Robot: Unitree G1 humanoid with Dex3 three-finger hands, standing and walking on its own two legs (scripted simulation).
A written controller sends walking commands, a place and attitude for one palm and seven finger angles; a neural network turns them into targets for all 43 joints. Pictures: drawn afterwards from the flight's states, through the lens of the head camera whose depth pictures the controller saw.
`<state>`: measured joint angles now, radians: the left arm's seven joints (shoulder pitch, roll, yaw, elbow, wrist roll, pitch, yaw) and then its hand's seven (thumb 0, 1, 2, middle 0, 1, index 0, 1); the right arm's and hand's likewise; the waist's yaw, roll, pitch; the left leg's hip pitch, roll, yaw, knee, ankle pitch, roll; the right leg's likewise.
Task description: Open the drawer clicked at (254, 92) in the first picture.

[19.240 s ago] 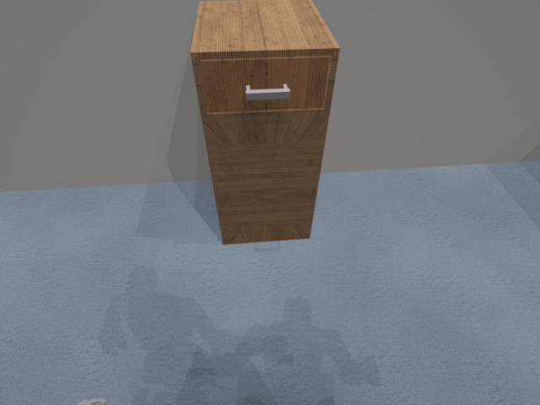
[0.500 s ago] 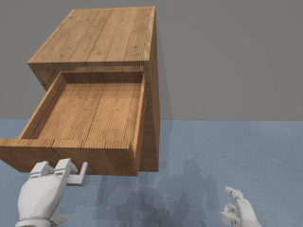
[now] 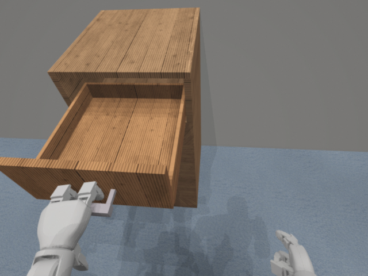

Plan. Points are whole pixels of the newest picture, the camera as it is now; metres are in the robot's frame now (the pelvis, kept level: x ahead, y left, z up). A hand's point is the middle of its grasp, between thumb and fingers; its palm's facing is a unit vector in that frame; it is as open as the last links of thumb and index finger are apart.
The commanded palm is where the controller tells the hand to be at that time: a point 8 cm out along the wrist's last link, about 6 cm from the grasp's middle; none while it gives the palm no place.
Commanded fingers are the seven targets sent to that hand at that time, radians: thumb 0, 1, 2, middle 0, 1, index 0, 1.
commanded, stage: lift the hand off the handle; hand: left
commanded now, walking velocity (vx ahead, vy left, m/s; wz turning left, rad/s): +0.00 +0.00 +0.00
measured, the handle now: (85, 200) +0.24 +0.26 +0.04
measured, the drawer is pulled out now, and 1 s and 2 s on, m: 0.30 0.30 0.30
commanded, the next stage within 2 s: draw the hand back to the body in 1.22 s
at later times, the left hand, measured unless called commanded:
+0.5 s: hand (65, 213) +0.20 +0.26 +0.08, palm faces +0.03 -0.08 -1.00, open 13.2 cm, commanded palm +0.18 +0.26 +0.15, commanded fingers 0.00 -0.50 0.30 -0.30 -1.20 -0.30 -1.20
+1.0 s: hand (39, 185) +0.21 +0.27 +0.16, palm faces +0.12 -0.08 -0.99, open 13.7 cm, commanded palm +0.17 +0.26 +0.22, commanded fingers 0.00 -0.50 0.30 -0.30 -1.20 -0.30 -1.20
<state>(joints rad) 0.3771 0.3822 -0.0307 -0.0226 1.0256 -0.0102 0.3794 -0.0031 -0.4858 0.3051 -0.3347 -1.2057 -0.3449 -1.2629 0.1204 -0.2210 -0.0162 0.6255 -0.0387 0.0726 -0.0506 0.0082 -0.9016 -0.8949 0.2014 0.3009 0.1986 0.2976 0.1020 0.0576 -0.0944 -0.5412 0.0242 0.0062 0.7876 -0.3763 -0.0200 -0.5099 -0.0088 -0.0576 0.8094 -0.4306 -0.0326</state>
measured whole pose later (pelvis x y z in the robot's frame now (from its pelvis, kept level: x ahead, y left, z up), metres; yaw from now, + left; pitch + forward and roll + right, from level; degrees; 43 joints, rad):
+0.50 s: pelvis +0.00 +0.01 +0.02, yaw +0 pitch +3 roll +0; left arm 0.41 0.45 0.00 -0.19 0.95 0.00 0.24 0.00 -0.49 0.30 -0.32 -1.20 -0.43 -1.23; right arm 0.12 -0.23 -0.01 0.62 -0.03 0.05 -0.06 0.01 -0.90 -0.89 0.20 0.30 0.20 0.30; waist 0.11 0.08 -0.05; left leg -0.37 0.02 0.02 0.64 -0.32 -0.01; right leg -0.33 -0.01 -0.05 0.65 -0.36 -0.02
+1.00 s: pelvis +0.01 +0.02 +0.03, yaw +0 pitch -1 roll +0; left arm 0.37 0.51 0.06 -0.43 0.85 0.11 0.04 0.00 -0.49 0.30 -0.32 -1.20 -0.34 -1.21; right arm 0.07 -0.25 0.04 0.60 0.00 0.09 -0.03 0.01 -0.90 -0.89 0.20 0.30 0.20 0.30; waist 0.13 0.11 -0.02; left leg -0.19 0.01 0.01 0.46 -0.25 0.00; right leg -0.15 -0.02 -0.05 0.46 -0.28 0.00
